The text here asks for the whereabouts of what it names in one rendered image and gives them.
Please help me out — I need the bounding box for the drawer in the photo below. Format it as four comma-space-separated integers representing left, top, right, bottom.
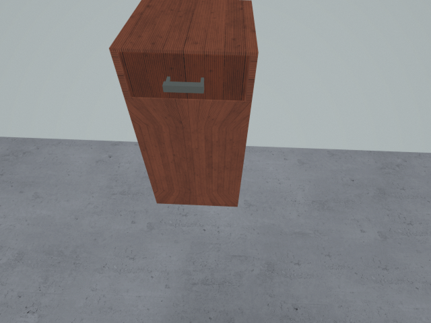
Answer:
119, 52, 249, 101

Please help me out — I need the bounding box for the cabinet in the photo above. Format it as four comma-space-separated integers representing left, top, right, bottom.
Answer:
109, 0, 259, 207

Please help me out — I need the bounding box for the handle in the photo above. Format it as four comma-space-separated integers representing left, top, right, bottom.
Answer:
162, 77, 204, 94

